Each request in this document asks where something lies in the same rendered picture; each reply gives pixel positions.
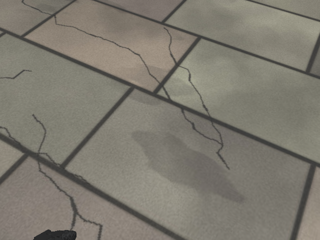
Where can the robot left hand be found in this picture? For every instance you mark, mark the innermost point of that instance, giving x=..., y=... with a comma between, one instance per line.
x=57, y=235

